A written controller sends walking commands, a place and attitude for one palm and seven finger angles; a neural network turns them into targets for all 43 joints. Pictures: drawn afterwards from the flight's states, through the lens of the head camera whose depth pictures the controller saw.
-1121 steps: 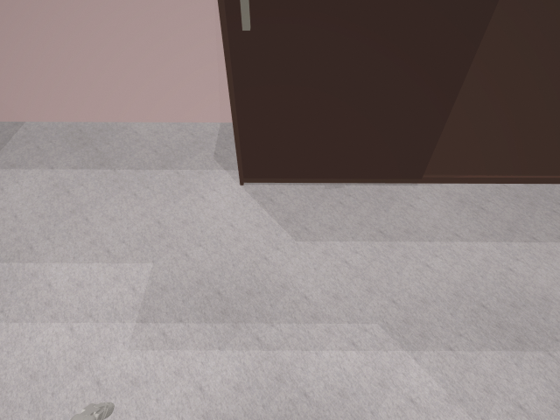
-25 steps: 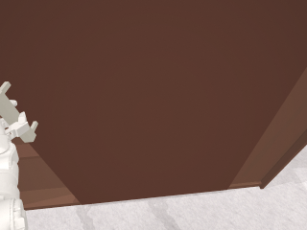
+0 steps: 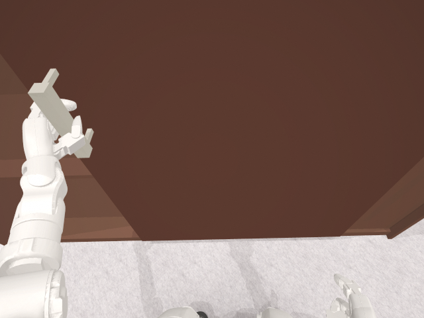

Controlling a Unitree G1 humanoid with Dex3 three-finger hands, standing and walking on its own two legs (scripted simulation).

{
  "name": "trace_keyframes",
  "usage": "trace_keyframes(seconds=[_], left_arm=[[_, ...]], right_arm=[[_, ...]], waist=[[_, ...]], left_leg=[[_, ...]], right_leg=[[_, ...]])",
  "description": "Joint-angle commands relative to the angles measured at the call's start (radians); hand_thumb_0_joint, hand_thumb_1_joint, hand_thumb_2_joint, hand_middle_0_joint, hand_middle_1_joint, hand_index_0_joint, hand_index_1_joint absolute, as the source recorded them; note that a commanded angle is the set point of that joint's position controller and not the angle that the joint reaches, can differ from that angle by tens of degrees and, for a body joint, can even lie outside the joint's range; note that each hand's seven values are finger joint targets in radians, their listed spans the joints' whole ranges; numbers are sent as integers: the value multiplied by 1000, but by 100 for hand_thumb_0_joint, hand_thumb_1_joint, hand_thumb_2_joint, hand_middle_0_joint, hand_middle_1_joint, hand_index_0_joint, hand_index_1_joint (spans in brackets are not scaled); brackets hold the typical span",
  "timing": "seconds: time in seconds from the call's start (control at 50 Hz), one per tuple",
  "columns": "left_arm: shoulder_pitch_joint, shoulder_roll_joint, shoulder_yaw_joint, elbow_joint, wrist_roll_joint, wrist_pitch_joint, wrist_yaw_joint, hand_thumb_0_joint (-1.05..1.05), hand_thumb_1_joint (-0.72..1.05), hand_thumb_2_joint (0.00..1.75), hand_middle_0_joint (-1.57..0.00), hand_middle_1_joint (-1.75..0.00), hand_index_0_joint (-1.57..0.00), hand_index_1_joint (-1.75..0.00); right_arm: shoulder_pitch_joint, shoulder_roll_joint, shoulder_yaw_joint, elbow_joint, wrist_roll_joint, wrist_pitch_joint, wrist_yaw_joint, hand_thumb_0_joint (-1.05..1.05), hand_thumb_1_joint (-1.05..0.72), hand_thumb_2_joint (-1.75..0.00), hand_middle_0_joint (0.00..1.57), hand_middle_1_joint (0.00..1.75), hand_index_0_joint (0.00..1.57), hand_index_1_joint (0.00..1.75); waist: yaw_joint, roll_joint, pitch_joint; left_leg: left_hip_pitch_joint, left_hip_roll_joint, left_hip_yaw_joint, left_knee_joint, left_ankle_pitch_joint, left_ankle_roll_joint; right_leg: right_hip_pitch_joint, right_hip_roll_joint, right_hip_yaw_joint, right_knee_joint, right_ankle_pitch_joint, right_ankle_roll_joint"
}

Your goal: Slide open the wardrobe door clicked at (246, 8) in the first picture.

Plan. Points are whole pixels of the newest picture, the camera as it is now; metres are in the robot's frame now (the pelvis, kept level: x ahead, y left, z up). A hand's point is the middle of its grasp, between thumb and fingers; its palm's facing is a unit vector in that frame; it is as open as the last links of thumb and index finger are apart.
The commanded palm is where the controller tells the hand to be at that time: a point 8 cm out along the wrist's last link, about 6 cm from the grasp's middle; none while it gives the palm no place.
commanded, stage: stop walking and hold the door there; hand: left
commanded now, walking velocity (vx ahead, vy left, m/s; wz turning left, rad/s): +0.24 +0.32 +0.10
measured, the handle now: (69, 116) +0.44 +0.32 +0.12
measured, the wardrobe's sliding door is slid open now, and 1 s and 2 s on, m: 0.65 0.65 0.65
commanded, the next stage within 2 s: loosen the grip on the handle in 1.12 s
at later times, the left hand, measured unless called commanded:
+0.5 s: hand (75, 137) +0.39 +0.29 +0.11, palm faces +0.25 -0.96 -0.10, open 6.0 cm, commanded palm +0.36 +0.31 +0.10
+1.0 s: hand (74, 138) +0.39 +0.29 +0.12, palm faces +0.21 -0.97 -0.11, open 6.1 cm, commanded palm +0.36 +0.31 +0.10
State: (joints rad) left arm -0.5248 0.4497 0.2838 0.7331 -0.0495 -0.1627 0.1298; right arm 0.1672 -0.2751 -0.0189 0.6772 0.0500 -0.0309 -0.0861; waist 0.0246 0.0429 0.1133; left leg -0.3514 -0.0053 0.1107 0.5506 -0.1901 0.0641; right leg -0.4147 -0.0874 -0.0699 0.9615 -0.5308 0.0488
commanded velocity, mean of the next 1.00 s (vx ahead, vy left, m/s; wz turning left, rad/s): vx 0.07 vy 0.01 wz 0.03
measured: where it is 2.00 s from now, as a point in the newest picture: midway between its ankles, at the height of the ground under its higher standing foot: outside the picture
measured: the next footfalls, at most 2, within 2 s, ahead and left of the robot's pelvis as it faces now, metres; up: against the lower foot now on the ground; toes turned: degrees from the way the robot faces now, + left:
right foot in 0.14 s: -0.02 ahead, -0.09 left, +0.00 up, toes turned -9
left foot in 0.42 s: +0.04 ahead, +0.26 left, +0.00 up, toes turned +7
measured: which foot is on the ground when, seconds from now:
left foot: down 0.00-0.14, up 0.16-0.40, down 0.42-1.00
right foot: up 0.00-0.12, down 0.14-0.42, up 0.44-0.60, down 0.62-1.00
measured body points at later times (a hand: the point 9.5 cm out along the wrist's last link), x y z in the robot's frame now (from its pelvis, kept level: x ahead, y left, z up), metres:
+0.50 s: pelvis -0.03 +0.10 -0.02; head +0.05 +0.11 +0.42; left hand +0.37 +0.34 +0.12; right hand +0.13 -0.15 -0.14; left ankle +0.03 +0.28 -0.73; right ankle -0.06 -0.05 -0.69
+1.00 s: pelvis +0.00 +0.12 +0.00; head +0.05 +0.12 +0.45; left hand +0.37 +0.34 +0.13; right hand +0.20 -0.08 -0.11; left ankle +0.00 +0.26 -0.73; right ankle -0.01 +0.02 -0.73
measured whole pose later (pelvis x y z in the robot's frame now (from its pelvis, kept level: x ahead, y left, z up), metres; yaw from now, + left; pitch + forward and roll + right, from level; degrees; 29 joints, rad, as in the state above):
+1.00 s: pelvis +0.00 +0.12 +0.00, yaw +6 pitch +0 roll +0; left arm -0.50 0.15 -0.02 0.45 -0.08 -0.12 0.14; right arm 0.15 -0.23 0.01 0.66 0.02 -0.04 -0.07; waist 0.06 0.02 0.10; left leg -0.28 0.07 0.07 0.57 -0.29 -0.03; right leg -0.24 -0.01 -0.06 0.57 -0.34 -0.02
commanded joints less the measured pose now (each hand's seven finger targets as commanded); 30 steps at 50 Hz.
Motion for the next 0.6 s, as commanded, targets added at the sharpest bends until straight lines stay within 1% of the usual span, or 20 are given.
trace_keyframes(seconds=[0.0, 0.04, 0.06, 0.08, 0.1, 0.12, 0.14, 0.16, 0.2, 0.26, 0.32, 0.34, 0.36, 0.38, 0.4, 0.42, 0.44, 0.46, 0.5, 0.58], left_arm=[[-338, 142, -61, -269, 20, -42, -25, 0, 90, 90, -45, -140, -45, -140], [-371, 143, -63, -284, 15, -32, -26, 0, 90, 90, -45, -140, -45, -140], [-376, 179, -38, -276, 14, -31, -25, 0, 90, 90, -45, -140, -45, -140], [-379, 163, -53, -270, 14, -33, -29, 0, 90, 90, -45, -140, -45, -140], [-389, 173, -47, -279, 17, -37, -30, 0, 90, 90, -45, -140, -45, -140], [-381, 227, -16, -239, 23, -40, -26, 0, 90, 90, -45, -140, -45, -140], [-411, 214, -13, -201, -2, -36, -18, 0, 90, 90, -45, -140, -45, -140], [-457, 146, -76, -258, -10, -27, -16, 0, 90, 90, -45, -140, -45, -140], [-455, 217, 18, -274, 15, -45, 1, 0, 90, 90, -45, -140, -45, -140], [-466, 179, -13, -311, 17, -59, -21, 0, 90, 90, -45, -140, -45, -140], [-484, 86, -54, -379, 14, -72, -27, 0, 90, 90, -45, -140, -45, -140], [-492, 40, -86, -402, 14, -72, -31, 0, 90, 90, -45, -140, -45, -140], [-494, -16, -136, -455, 13, -80, -37, 0, 90, 90, -45, -140, -45, -140], [-497, -92, -192, -522, 1, -95, -46, 0, 90, 90, -45, -140, -45, -140], [-540, -174, -281, -632, -6, -108, -58, 0, 90, 90, -45, -140, -45, -140], [-520, -281, -362, -589, -2, -107, -82, 0, 90, 90, -45, -140, -45, -140], [-436, -335, -395, -583, -15, -85, -87, 0, 90, 90, -45, -140, -45, -140], [-445, -199, -287, -610, -15, -72, -74, 0, 90, 90, -45, -140, -45, -140], [-482, -226, -329, -644, -3, -57, -69, 0, 90, 90, -45, -140, -45, -140], [-479, -222, -344, -622, -5, -41, -64, 0, 90, 90, -45, -140, -45, -140]], right_arm=[[-6, -143, -39, -94, 3, -62, 12, 0, -90, -90, 20, 30, 20, 30], [-27, -126, -24, -108, 0, -72, 25, 0, -90, -90, 20, 30, 20, 30], [-27, -133, -19, -112, -5, -72, 29, 0, -90, -90, 20, 30, 20, 30], [-35, -126, -12, -118, -10, -72, 37, 0, -90, -90, 20, 30, 20, 30], [-38, -115, -9, -127, -14, -69, 45, 0, -90, -90, 20, 30, 20, 30], [-28, -113, -15, -142, -15, -58, 44, 0, -90, -90, 20, 30, 20, 30], [2, -164, -24, -115, -19, -65, 46, 0, -90, -90, 20, 30, 20, 30], [-13, -161, -32, -93, -13, -70, 51, 0, -90, -90, 20, 30, 20, 30], [-21, -120, -4, -78, -17, -80, 43, 0, -90, -90, 20, 30, 20, 30], [-51, -94, -9, -81, -21, -60, 28, 0, -90, -90, 20, 30, 20, 30], [-62, -63, -20, -85, -29, -52, 12, 0, -90, -90, 20, 30, 20, 30], [-51, -68, -28, -74, -31, -45, 2, 0, -90, -90, 20, 30, 20, 30], [-41, -93, -44, -79, -28, -44, -7, 0, -90, -90, 20, 30, 20, 30], [-30, -133, -59, -94, -23, -50, -4, 0, -90, -90, 20, 30, 20, 30], [-8, -136, -55, -114, -14, -61, 5, 0, -90, -90, 20, 30, 20, 30], [-6, -127, -67, -122, -4, -74, 18, 0, -90, -90, 20, 30, 20, 30], [-31, -84, -56, -102, 0, -69, 8, 0, -90, -90, 20, 30, 20, 30], [-27, -90, -53, -89, -4, -75, 0, 0, -90, -90, 20, 30, 20, 30], [-41, -78, -32, -93, -12, -80, 7, 0, -90, -90, 20, 30, 20, 30], [-36, -81, -13, -108, -19, -89, 18, 0, -90, -90, 20, 30, 20, 30]], waist=[[-29, 146, -389], [-15, 171, -398], [-6, 151, -387], [10, 121, -400], [20, -18, -401], [14, -319, -332], [6, -261, -316], [-10, -280, -371], [-4, -247, -331], [-1, -229, -268], [6, -293, -311], [-22, -259, -341], [-48, -126, -373], [-59, 161, -437], [-73, 271, -501], [-77, 104, -405], [-65, 172, -415], [-51, 192, -433], [-56, 184, -409], [-39, 165, -425]], left_leg=[[300, 230, -214, -124, 435, 124], [259, 203, -202, -143, 294, 101], [219, 190, -202, -135, 248, 85], [143, 178, -212, -100, 215, 54], [-23, 124, -165, 28, 82, -2], [-323, 4, -92, 308, -269, -90], [-400, 26, -181, 545, -307, -122], [-416, 30, -223, 629, -309, -119], [-429, 80, -188, 584, -258, -110], [-237, 66, -55, 330, -216, -93], [38, 12, 66, 80, -129, -91], [180, -13, 114, -20, -2, -94], [320, 25, 98, -67, 101, -88], [465, 222, -180, -66, 327, 0], [496, 381, -424, -114, 510, 104], [343, 394, -461, -154, 276, 130], [375, 367, -404, -142, 179, 150], [382, 358, -376, -129, 162, 147], [293, 339, -282, -98, 231, 112], [215, 331, -218, -5, 282, 70]], right_leg=[[26, 21, -41, -23, -13, -1], [126, 25, -69, -191, 30, -13], [198, 19, -74, -305, 92, -17], [315, -17, -49, -461, 172, -43], [489, -151, 83, -597, 306, -105], [610, -446, 500, -669, 542, -228], [589, -537, 485, -597, 821, -248], [642, -509, 424, -512, 958, -234], [656, -390, 169, -455, 947, -136], [492, -338, 53, -471, 895, -98], [371, -278, -20, -390, 891, -87], [297, -233, -66, -318, 820, -65], [213, -179, -104, -165, 672, -42], [-2, -51, -98, 57, 256, -5], [-97, 21, -7, 254, -127, -6], [-106, 39, 40, 291, -105, -18], [-136, 18, 56, 248, -61, -13], [-122, 4, 65, 180, -20, -9], [-12, 6, 48, 2, 17, -16], [201, 60, 22, -322, 187, -30]])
